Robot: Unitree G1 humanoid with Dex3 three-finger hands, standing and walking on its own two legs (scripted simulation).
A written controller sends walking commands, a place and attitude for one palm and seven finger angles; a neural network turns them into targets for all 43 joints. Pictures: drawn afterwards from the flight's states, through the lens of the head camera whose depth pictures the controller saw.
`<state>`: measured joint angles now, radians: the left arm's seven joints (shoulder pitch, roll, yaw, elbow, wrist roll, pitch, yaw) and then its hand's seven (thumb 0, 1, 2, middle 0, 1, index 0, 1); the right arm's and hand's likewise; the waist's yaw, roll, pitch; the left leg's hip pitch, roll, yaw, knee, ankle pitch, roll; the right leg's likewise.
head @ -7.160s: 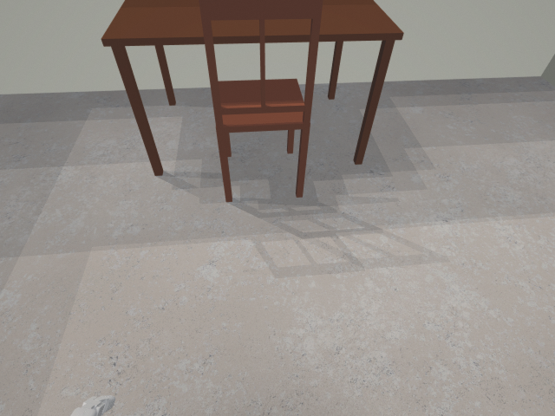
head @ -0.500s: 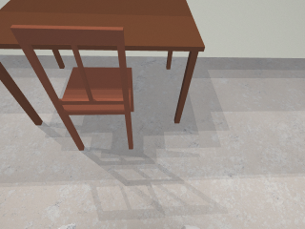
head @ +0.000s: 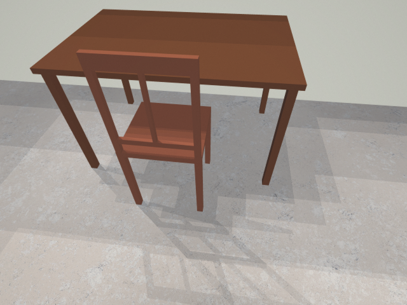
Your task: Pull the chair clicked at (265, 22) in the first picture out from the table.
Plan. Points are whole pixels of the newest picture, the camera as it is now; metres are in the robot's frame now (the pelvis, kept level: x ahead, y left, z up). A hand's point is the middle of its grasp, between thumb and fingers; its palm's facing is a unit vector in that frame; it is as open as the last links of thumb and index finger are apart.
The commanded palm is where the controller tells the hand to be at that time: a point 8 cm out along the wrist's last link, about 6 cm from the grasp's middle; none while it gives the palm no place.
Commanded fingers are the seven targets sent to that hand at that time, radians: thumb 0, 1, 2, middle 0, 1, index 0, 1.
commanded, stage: take the last steps up to it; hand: left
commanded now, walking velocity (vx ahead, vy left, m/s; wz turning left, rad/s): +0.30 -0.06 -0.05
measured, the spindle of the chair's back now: (148, 110) +0.77 +0.27 -0.09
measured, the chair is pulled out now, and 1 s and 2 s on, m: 0.00 0.00 0.00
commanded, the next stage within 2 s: come to a stop and stand still in 0.78 s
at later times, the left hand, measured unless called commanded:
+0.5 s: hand (143, 286) +0.20 +0.17 -0.18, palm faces -0.07 -0.98 -0.19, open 7.4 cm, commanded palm none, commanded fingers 0.00 0.90 0.90 -0.20 -0.30 -0.20 -0.30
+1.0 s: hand (171, 255) +0.28 +0.12 -0.20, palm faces +0.07 -0.99 -0.13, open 7.3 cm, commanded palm none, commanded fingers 0.00 0.90 0.90 -0.20 -0.30 -0.20 -0.30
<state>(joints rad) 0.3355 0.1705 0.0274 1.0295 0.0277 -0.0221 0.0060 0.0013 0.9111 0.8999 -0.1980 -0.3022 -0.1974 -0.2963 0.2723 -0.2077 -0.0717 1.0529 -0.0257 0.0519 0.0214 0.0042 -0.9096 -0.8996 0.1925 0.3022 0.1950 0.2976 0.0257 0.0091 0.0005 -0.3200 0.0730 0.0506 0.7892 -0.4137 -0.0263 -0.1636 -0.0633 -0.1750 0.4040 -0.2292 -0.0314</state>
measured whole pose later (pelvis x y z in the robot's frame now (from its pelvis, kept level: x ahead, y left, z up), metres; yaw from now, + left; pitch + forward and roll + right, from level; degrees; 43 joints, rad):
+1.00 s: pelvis +0.29 -0.04 -0.01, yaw -1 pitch -1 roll -2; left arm 0.30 0.15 0.02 1.12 0.01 -0.02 0.02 0.00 0.92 0.90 -0.20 -0.30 -0.20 -0.30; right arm 0.17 -0.14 -0.03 1.04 -0.01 -0.04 -0.01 0.00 -0.91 -0.90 0.19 0.30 0.19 0.30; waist 0.03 -0.01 0.02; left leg -0.32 0.07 0.10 0.57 -0.20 0.02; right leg -0.13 -0.01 -0.19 0.50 -0.35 -0.02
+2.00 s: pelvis +0.24 -0.09 +0.00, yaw -1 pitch +0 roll +1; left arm 0.35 0.16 0.04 1.09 0.02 0.03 0.02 0.00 0.91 0.90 -0.20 -0.30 -0.20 -0.30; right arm 0.22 -0.20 -0.04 1.03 -0.01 0.03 0.00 0.00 -0.91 -0.90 0.19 0.30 0.19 0.30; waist 0.05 0.01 0.01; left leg -0.20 0.03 0.03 0.51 -0.28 -0.02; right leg -0.26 -0.07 -0.07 0.46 -0.19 0.01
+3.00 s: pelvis +0.25 -0.05 -0.01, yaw -2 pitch -2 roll +1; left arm 0.30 0.14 -0.01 1.12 0.01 0.00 0.02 0.00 0.91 0.90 -0.19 -0.30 -0.19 -0.30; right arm 0.30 -0.17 0.01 1.07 -0.01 -0.02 -0.03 0.01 -0.92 -0.90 0.20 0.30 0.20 0.30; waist 0.00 0.03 0.02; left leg -0.16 -0.01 0.05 0.50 -0.32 0.02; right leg -0.22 -0.07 -0.04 0.53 -0.28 0.03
